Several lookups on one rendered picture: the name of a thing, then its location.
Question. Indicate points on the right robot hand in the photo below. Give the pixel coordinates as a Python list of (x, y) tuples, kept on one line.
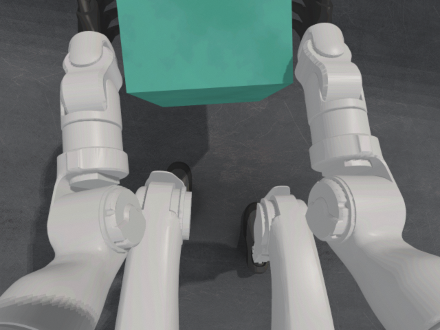
[(316, 11)]

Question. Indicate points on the robot left shin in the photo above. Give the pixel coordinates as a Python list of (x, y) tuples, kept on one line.
[(157, 176)]

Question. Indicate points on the carton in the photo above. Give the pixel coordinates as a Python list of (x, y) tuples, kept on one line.
[(203, 52)]

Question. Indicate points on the robot right forearm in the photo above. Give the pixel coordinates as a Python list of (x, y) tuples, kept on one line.
[(342, 143)]

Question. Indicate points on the left robot hand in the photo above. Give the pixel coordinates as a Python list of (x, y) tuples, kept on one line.
[(91, 17)]

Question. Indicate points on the robot left foot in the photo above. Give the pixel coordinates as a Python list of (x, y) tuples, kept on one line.
[(183, 172)]

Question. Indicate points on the robot left forearm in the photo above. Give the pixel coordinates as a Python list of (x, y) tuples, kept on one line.
[(90, 117)]

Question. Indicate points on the right robot upper arm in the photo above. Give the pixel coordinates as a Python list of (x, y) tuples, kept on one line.
[(362, 217)]

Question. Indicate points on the left robot upper arm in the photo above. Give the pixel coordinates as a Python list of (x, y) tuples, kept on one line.
[(91, 232)]

